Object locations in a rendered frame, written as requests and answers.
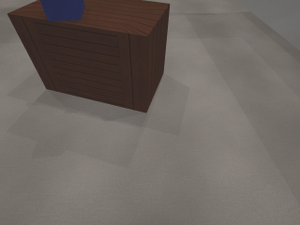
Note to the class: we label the pedestal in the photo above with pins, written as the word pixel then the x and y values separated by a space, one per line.
pixel 115 54

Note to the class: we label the carton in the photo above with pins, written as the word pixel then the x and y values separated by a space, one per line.
pixel 63 10

